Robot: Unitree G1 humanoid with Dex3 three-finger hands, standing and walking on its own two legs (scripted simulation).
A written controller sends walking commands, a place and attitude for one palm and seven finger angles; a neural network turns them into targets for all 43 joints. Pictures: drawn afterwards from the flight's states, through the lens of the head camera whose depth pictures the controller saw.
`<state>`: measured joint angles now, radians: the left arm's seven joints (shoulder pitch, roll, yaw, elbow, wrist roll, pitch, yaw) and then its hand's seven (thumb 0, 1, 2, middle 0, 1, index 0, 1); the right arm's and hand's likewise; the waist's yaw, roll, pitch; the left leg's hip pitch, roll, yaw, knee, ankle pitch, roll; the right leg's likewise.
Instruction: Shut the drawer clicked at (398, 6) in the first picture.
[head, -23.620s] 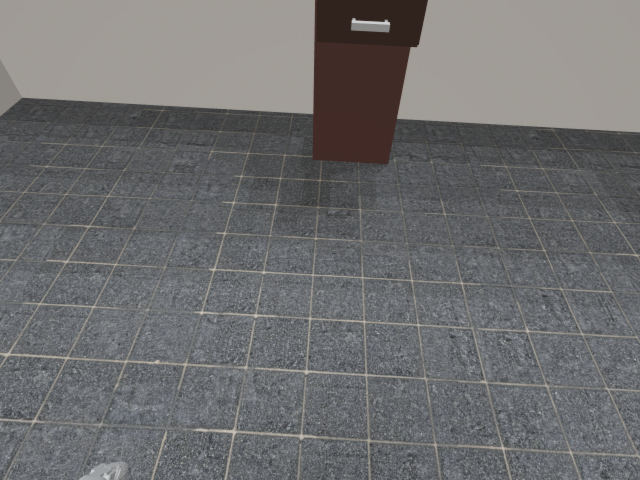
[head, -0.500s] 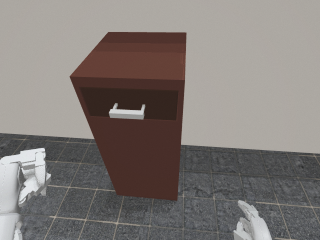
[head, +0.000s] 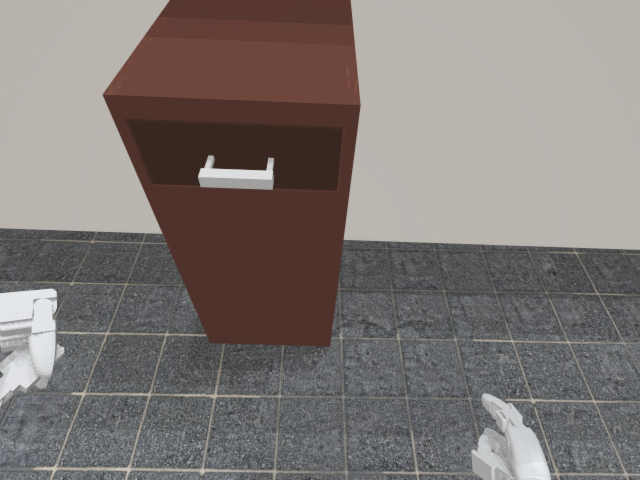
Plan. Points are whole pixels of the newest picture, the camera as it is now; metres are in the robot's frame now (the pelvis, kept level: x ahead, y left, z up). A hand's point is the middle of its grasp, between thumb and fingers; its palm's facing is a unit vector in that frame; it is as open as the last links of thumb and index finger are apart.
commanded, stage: step back with the hand held close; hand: left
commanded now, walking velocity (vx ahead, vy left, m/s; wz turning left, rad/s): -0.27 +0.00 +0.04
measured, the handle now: (238, 170) +0.59 +0.18 +0.02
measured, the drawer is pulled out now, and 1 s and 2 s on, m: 0.00 0.00 0.00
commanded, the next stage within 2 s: stop stepping back and stand still in 0.66 s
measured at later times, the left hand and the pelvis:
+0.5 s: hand out of the picture +0.10 +0.26 +0.18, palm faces +0.40 -0.79 -0.47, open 3.2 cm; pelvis -0.08 +0.01 -0.01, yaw +4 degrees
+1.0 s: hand out of the picture -0.02 +0.24 +0.17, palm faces +0.32 -0.83 -0.46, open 3.2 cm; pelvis -0.20 +0.01 +0.00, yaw -2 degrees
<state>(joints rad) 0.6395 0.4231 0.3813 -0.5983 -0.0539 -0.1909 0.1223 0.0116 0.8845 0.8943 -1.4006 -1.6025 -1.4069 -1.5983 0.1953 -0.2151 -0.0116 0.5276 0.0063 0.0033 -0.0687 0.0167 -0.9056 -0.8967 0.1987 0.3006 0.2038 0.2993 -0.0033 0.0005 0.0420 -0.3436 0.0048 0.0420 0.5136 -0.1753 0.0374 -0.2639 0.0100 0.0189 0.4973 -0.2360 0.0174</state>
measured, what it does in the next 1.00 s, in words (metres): walks backwards: right foot, then left foot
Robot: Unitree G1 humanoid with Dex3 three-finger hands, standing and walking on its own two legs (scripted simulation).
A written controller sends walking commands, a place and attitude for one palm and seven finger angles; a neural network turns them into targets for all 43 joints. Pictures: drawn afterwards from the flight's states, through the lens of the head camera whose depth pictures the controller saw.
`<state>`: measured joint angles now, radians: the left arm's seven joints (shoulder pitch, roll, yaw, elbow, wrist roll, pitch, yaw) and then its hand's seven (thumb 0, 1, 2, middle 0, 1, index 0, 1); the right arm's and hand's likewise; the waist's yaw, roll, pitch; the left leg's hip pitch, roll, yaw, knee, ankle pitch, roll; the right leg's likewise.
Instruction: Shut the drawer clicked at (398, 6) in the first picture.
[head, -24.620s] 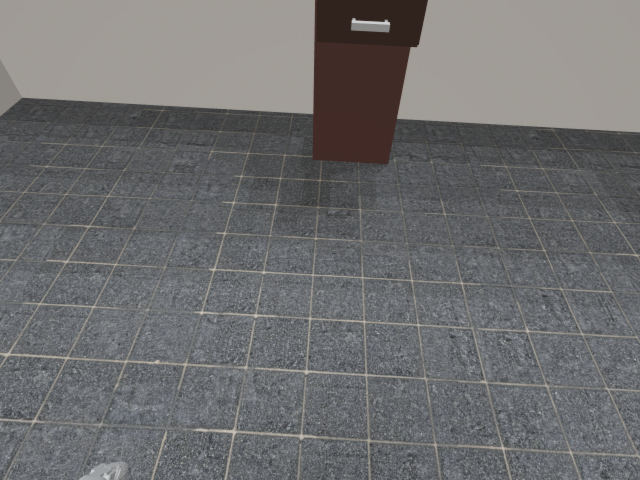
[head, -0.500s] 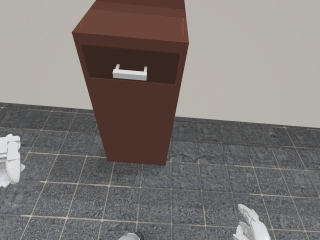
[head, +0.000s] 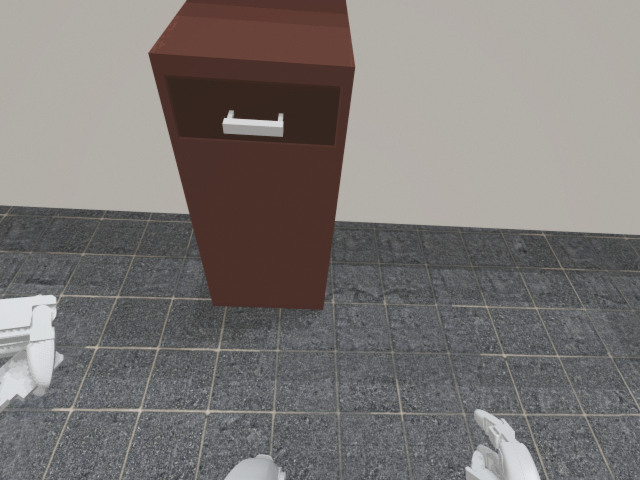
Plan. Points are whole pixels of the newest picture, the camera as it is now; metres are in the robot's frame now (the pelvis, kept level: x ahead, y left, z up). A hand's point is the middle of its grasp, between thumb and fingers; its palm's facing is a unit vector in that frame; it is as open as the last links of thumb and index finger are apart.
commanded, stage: stop stepping back and stand still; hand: left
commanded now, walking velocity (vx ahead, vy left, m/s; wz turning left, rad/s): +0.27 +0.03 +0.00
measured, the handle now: (254, 121) +0.78 +0.20 +0.02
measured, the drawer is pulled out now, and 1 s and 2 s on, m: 0.00 0.00 0.00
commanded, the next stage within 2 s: let the arm hang, fingers relaxed in 0.46 s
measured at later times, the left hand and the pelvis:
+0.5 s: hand (10, 391) +0.15 +0.26 +0.17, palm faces +0.44 -0.80 -0.40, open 3.2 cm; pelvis -0.03 +0.01 +0.00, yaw +2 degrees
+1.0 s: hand out of the picture -0.02 +0.20 -0.17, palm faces +0.15 -0.96 -0.24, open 3.9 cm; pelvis -0.01 +0.00 +0.00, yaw +7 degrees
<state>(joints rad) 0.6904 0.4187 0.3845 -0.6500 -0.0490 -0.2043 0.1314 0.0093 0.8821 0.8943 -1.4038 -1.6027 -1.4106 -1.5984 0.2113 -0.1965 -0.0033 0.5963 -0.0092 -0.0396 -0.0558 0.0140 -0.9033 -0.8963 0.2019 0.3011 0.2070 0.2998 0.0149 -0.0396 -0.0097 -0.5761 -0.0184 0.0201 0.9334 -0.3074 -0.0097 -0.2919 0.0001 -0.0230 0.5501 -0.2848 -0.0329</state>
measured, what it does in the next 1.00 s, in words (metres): steps on the spot: left foot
